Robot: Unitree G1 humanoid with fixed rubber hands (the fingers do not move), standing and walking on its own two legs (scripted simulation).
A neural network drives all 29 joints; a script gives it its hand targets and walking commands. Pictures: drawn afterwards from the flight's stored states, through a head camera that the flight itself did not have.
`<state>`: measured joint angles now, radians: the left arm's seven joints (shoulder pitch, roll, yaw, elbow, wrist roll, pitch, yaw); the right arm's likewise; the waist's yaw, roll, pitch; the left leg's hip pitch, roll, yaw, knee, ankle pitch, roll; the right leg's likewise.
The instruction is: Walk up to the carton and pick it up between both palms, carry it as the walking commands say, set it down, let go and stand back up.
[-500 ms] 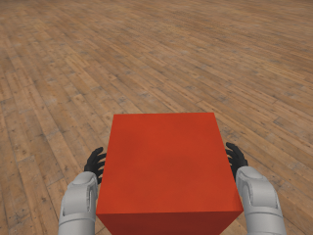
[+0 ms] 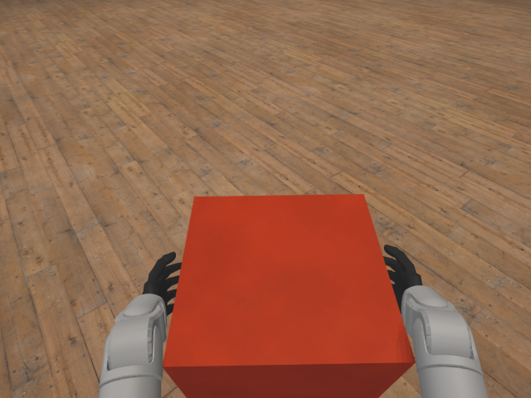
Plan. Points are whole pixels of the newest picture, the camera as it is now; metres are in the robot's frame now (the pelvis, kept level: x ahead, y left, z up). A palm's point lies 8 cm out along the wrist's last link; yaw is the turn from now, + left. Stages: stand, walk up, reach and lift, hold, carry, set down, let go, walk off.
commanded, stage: hold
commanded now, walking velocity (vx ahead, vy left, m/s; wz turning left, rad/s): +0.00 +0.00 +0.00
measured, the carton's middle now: (280, 307) +0.30 +0.00 -0.03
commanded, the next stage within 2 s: carry in 0.22 s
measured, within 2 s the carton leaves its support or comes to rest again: neither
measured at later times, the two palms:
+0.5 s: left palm (225, 261) +0.33 +0.09 +0.06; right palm (476, 312) +0.24 -0.28 +0.04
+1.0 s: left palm (344, 226) +0.39 -0.11 +0.07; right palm out of the picture +0.14 -0.39 +0.08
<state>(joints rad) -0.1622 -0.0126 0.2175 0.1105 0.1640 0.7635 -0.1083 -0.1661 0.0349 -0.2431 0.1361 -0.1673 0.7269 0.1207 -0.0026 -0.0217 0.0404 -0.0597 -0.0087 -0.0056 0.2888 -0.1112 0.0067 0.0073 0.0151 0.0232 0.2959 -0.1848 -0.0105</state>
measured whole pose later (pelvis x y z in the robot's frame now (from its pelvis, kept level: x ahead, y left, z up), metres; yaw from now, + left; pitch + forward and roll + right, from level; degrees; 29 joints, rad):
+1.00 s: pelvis -0.01 -0.03 -0.01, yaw -44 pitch +7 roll -3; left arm -0.57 0.09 0.27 0.01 -0.01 1.18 0.05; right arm -0.54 -0.02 -0.30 -0.01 -0.02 1.14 -0.05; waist 0.04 -0.01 -0.01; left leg -0.27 0.13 0.19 0.55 -0.40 -0.01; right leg -0.72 -0.01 -0.11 1.05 -0.37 0.05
